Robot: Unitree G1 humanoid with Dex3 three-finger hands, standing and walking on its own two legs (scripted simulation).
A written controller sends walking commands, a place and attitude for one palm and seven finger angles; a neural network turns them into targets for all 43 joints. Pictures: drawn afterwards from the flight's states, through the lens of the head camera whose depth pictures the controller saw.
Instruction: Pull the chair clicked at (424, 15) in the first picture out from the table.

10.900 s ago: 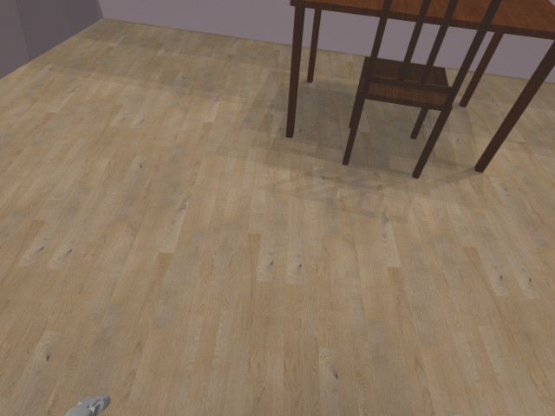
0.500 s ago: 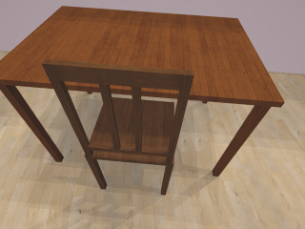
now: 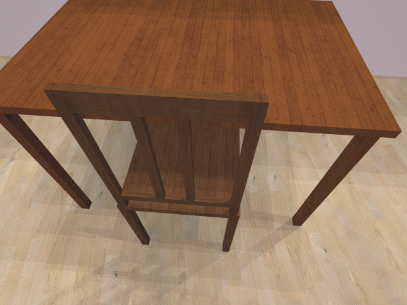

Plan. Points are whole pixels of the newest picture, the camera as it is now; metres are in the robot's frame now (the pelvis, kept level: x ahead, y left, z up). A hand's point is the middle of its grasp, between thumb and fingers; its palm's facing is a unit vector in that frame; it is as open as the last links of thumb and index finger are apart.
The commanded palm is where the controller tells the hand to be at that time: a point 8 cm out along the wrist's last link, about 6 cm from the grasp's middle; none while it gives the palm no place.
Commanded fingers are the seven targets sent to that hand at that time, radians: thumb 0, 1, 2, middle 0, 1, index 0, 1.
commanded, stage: come to a stop and stand still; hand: left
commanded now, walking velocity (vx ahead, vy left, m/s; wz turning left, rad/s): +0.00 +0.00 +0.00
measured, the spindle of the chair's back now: (151, 163) +0.44 +0.17 -0.06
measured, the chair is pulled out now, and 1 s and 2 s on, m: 0.00 0.00 0.00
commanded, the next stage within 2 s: look again from close up in 0.62 s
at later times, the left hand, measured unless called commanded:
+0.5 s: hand out of the picture -0.03 +0.18 -0.17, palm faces +0.00 -0.98 -0.22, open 7.4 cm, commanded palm none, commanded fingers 0.00 0.90 0.90 -0.20 -0.30 -0.20 -0.30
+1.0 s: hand out of the picture -0.04 +0.17 -0.17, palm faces +0.03 -0.98 -0.18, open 7.3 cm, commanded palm none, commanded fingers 0.00 0.90 0.90 -0.20 -0.30 -0.20 -0.30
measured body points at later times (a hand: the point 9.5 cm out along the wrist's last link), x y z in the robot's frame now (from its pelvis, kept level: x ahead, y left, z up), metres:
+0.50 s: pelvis -0.06 +0.00 +0.00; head -0.06 +0.00 +0.45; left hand -0.03 +0.23 -0.15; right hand -0.04 -0.23 -0.15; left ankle -0.05 +0.11 -0.74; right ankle -0.05 -0.11 -0.74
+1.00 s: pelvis -0.03 +0.01 +0.00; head -0.03 +0.01 +0.45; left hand -0.04 +0.22 -0.16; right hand -0.04 -0.21 -0.16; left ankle -0.05 +0.11 -0.74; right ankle -0.05 -0.11 -0.74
